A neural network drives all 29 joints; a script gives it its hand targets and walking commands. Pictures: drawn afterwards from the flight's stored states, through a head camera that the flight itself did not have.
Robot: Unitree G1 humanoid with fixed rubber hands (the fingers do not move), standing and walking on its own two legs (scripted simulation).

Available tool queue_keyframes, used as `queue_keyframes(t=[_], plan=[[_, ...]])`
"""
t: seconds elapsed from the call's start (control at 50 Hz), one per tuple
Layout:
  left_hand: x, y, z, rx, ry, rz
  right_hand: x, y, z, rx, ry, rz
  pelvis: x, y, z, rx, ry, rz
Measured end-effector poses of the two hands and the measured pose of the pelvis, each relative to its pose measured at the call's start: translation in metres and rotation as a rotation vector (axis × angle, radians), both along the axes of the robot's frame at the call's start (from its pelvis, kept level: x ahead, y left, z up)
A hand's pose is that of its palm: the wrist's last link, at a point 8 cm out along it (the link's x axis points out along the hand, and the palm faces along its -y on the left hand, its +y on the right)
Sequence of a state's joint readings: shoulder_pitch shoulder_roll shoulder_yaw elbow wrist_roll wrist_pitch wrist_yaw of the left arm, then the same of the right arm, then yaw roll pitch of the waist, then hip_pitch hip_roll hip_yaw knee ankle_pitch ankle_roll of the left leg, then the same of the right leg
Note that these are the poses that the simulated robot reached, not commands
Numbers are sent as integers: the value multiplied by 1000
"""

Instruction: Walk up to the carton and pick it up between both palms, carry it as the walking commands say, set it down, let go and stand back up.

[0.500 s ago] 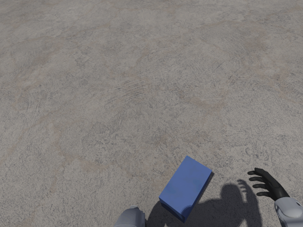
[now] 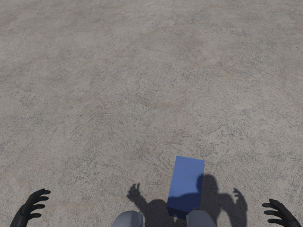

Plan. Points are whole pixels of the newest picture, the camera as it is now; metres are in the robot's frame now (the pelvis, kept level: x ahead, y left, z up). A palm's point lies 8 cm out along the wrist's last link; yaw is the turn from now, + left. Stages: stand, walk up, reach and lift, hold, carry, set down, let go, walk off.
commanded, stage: walk up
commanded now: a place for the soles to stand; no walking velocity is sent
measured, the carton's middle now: (186, 188) +0.40 -0.10 -0.61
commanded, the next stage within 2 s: none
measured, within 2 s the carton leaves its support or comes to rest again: neither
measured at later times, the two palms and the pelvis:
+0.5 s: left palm (28, 222) +0.18 +0.35 -0.06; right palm out of the picture -0.04 -0.28 -0.02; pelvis -0.04 +0.08 +0.02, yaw -15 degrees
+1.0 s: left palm (47, 205) +0.21 +0.30 -0.03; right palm out of the picture -0.06 -0.28 -0.05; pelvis -0.02 +0.06 +0.04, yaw -20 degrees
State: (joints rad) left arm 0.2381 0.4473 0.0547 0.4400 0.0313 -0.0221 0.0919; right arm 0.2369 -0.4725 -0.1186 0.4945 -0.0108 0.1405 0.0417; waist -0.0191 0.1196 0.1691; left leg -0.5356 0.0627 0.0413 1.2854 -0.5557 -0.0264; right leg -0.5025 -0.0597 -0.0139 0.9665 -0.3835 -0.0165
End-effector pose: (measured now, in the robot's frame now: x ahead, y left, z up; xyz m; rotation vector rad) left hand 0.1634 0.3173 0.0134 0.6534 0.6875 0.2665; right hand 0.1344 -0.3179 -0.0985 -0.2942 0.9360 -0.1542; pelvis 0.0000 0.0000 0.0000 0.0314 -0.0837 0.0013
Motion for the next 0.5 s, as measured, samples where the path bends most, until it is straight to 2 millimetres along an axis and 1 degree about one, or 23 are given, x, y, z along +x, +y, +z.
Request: queue_keyframes(t=[0.08, 0.14, 0.2, 0.26, 0.32, 0.36, 0.4, 0.44, 0.5], plan=[[-10, 28, -6, -35, 23, 8, -5, 33, 10, 1, -26, 16, -8, 28, 3, 15, 12, -27], [-13, 54, -21, -82, 44, 4, -13, 53, 19, -36, -56, 23, -15, 53, -1, 9, 21, -62], [-17, 74, -40, -141, 87, 12, -33, 69, 31, -84, -74, 1, -19, 72, -1, 5, 4, -102], [-15, 82, -50, -183, 129, -7, -57, 75, 51, -137, -89, -45, -19, 81, 5, -25, 6, -126], [-9, 82, -57, -212, 167, -43, -81, 70, 70, -196, -86, -96, -22, 84, 13, -38, 9, -167], [-5, 76, -62, -225, 199, -76, -99, 64, 81, -234, -68, -122, -26, 86, 17, -41, 15, -199], [0, 67, -66, -235, 236, -119, -118, 55, 88, -266, -40, -146, -30, 86, 20, -44, 23, -226], [6, 55, -69, -236, 268, -168, -139, 46, 90, -284, -6, -171, -34, 85, 21, -44, 31, -253], [13, 38, -69, -225, 284, -228, -171, 33, 83, -283, 54, -217, -41, 82, 19, -66, 30, -269]])
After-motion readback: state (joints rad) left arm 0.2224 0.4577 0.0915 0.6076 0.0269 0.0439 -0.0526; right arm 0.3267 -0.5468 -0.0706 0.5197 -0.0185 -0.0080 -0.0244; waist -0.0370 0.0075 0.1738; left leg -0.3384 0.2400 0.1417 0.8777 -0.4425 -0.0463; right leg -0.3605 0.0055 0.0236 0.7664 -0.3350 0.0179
